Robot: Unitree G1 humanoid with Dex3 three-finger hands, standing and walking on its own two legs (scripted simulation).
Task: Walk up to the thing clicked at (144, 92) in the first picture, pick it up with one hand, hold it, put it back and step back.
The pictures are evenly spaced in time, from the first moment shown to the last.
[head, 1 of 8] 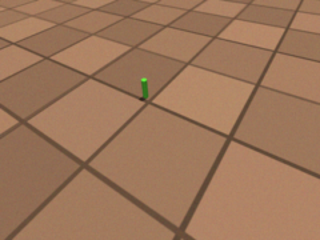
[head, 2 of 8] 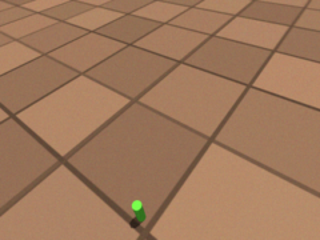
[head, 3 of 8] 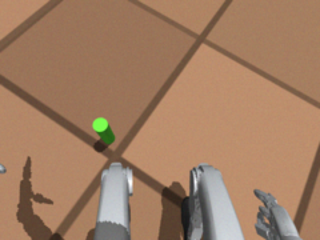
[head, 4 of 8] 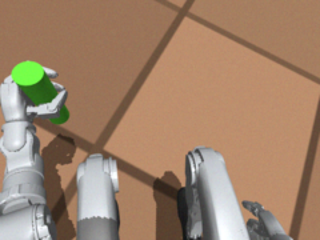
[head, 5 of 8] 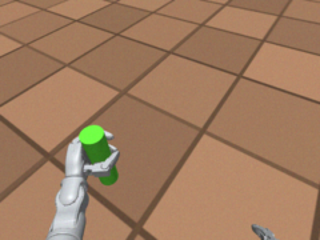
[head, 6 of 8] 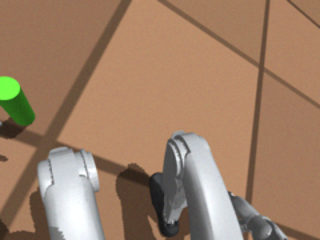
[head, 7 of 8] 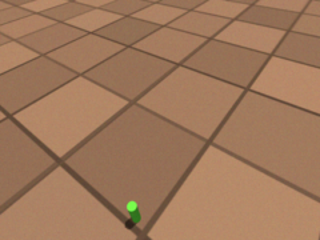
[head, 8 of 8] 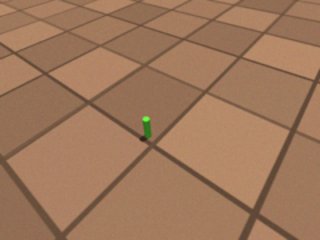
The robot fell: no
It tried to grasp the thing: yes
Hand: left
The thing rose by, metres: 0.68
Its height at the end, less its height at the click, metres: +0.00
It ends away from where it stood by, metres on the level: 0.02
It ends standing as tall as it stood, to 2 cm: yes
